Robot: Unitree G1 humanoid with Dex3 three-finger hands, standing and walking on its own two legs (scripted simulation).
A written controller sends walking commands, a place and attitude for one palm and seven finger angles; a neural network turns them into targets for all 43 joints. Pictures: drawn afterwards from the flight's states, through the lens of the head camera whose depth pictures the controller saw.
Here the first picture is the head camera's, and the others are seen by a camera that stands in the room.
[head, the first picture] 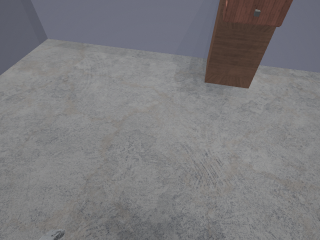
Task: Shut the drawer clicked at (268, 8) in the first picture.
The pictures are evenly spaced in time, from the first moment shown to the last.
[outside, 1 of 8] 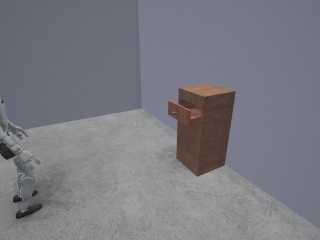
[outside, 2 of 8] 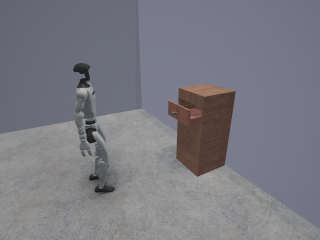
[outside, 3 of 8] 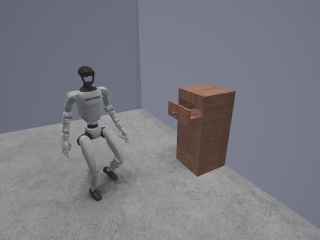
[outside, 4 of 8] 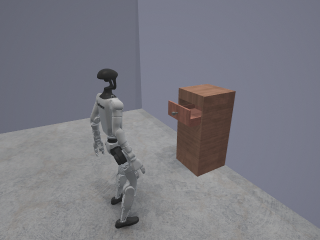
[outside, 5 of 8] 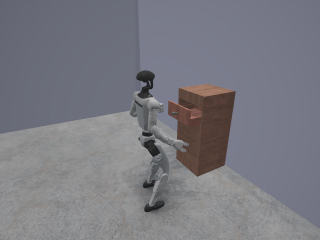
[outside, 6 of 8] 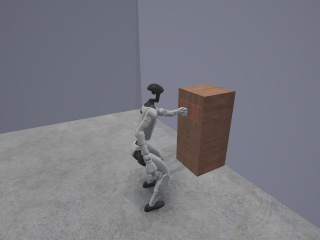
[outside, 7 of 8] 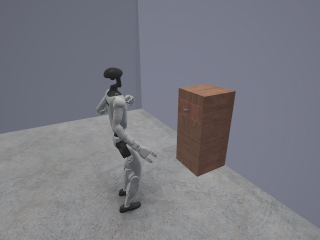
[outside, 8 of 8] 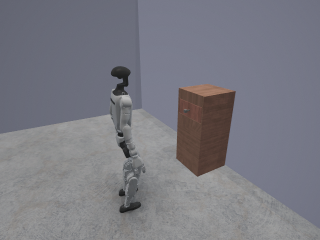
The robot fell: no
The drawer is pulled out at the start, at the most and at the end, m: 0.16 0.16 0.00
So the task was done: yes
